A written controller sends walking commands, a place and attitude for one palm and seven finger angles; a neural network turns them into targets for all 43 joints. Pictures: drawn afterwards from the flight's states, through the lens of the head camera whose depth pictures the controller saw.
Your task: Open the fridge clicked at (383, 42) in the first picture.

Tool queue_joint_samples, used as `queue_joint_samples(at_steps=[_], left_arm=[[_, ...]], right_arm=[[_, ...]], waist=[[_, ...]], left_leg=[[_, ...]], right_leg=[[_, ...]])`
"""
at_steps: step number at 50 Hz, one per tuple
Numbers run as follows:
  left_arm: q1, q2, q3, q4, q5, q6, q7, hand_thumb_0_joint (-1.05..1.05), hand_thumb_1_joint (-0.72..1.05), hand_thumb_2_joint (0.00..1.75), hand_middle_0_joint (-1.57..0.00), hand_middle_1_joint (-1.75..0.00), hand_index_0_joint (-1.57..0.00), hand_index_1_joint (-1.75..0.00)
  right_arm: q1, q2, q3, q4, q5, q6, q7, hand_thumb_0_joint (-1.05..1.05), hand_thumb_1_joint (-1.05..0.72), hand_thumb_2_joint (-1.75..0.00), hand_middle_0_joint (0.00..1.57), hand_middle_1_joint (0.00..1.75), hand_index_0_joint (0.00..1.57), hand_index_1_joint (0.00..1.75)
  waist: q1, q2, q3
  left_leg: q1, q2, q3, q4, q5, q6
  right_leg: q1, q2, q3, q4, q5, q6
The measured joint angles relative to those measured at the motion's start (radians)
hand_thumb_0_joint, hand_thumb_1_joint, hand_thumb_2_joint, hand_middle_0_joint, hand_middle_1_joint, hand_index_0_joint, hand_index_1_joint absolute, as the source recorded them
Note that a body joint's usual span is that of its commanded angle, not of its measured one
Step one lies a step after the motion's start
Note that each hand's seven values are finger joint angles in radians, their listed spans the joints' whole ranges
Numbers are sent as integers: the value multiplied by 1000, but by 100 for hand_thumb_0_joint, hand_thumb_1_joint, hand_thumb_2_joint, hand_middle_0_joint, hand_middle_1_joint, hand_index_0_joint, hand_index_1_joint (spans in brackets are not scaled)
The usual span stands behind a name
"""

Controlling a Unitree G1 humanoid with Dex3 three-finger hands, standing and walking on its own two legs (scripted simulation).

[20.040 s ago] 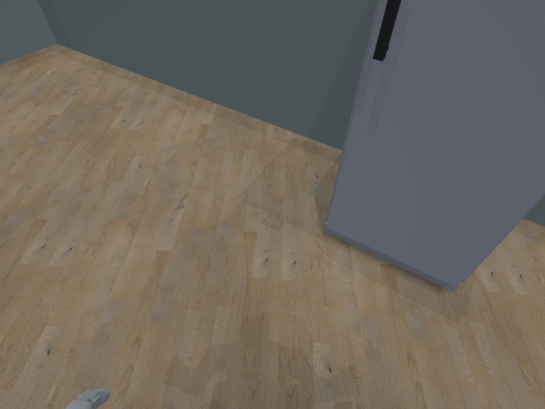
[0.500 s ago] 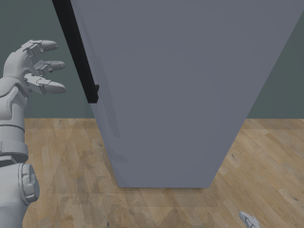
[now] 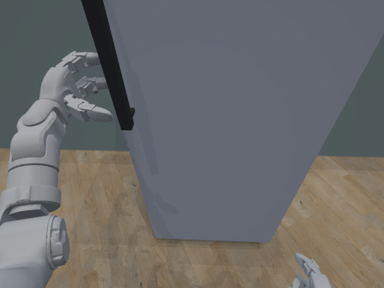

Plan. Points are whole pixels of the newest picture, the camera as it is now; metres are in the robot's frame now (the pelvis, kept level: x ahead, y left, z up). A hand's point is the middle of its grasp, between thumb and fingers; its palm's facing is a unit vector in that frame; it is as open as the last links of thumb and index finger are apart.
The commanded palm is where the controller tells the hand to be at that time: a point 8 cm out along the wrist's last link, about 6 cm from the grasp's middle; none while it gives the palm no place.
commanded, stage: feel for the door with the fingertips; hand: left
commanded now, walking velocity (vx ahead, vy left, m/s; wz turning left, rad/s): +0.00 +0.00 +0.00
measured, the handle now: (115, 66) +0.47 +0.18 +0.26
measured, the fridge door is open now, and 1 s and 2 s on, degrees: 0 0 0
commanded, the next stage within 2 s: slide the fingers in behind the handle in 0.64 s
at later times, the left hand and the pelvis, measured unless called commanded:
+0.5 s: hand (95, 89) +0.41 +0.21 +0.24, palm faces +0.04 -1.00 -0.02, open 14.0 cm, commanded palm +0.40 +0.26 +0.24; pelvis +0.00 -0.01 +0.00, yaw +0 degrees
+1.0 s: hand (98, 86) +0.43 +0.21 +0.24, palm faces +0.04 -1.00 -0.01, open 13.9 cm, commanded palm +0.40 +0.26 +0.24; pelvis +0.00 +0.00 +0.00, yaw -1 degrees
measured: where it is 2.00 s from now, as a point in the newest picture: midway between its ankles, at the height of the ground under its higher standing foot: outside the picture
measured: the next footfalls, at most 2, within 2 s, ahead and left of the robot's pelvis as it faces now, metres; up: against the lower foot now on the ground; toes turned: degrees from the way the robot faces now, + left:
none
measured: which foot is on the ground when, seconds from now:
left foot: down 0.00-1.00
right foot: down 0.00-1.00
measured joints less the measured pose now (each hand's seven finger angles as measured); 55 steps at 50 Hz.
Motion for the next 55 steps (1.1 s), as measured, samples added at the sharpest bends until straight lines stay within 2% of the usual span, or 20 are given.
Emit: queue_joint_samples(at_steps=[8, 16, 22, 28, 32, 39, 47, 55], left_arm=[[16, -22, -11, -31, 27, 26, 64, -1, -50, 30, -30, -120, -30, -120], [2, 9, 16, 2, 26, 20, 53, -1, -50, 30, -30, -120, -30, -120], [-15, 37, 5, 44, 26, 17, 34, -1, -50, 30, -30, -120, -30, -120], [-70, 26, -10, 102, 18, -7, 23, -1, -50, 30, -30, -120, -30, -120], [-106, 32, 5, 153, 33, -25, 33, -1, -50, 30, -30, -120, -30, -120], [-103, 42, 12, 185, 42, -56, 29, -1, -50, 30, -35, -124, -34, -122], [-61, 33, 26, 135, 36, -58, 30, -1, -50, 30, -33, -123, -32, -121], [-16, 3, 0, 42, 30, -23, 44, -1, -50, 30, -31, -121, -30, -120]], right_arm=[[-3, 7, 1, -7, -4, 16, 6, 1, -91, -90, 20, 30, 21, 30], [11, 3, -2, 12, -3, 32, -3, 1, -91, -90, 20, 30, 21, 30], [26, -14, -15, 18, 4, 33, -9, 1, -91, -90, 20, 30, 21, 30], [26, -19, -19, 36, 2, 23, -14, 1, -91, -90, 20, 30, 21, 30], [29, -13, -17, 35, -3, 17, -11, 1, -91, -90, 20, 30, 21, 30], [60, -12, -22, 30, -3, 19, -5, 1, -91, -90, 20, 30, 21, 30], [68, -8, -20, 25, -2, 23, 0, 1, -91, -90, 20, 30, 21, 30], [48, -7, -20, 11, 0, 22, 2, 1, -91, -90, 20, 30, 21, 30]], waist=[[-2, 3, 4], [-5, -5, 1], [-7, -2, 7], [-13, -6, 15], [-25, -11, 12], [-27, -4, 3], [-25, -4, 1], [-13, -1, 5]], left_leg=[[18, 3, 5, -9, 0, -4], [29, 7, 4, -18, 2, -9], [18, 8, -4, -11, 1, -10], [1, 6, -11, -5, 2, -9], [-9, 9, -5, -4, 2, -9], [-11, 10, 3, 1, -5, -7], [0, 9, 13, -3, -8, -3], [8, 5, 10, -2, -7, 0]], right_leg=[[14, 3, 6, -6, 1, -3], [24, 7, 6, -14, 2, -8], [19, 9, -2, -13, 1, -10], [4, 8, -9, -6, 0, -10], [-9, 10, -3, -4, 1, -10], [-11, 10, 6, -4, 0, -7], [-5, 7, 16, -5, 0, -4], [6, 4, 13, -8, 1, -1]])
